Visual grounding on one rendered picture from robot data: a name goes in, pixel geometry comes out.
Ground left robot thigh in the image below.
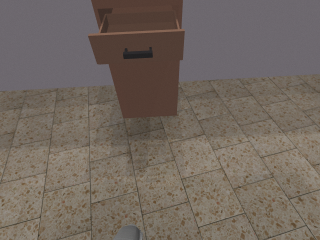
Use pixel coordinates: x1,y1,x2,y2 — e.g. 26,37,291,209
113,225,143,240

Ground cabinet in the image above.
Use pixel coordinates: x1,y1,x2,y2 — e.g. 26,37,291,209
91,0,183,119

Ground drawer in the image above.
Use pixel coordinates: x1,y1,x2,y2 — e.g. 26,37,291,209
88,10,185,65

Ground handle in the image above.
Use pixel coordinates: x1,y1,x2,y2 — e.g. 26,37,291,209
123,47,153,59

